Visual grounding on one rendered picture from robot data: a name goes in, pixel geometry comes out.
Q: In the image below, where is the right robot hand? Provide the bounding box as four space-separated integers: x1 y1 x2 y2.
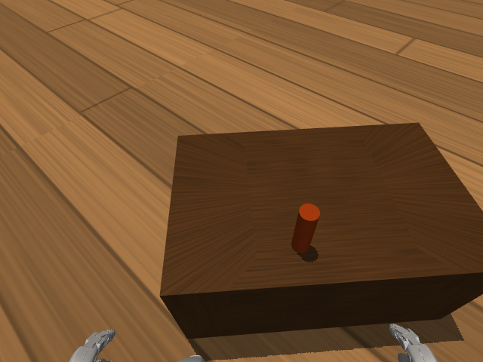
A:
389 324 438 362

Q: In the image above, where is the left robot hand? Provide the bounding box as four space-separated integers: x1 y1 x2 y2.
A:
69 329 115 362

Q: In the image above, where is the can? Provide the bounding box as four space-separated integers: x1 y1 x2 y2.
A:
291 204 320 253

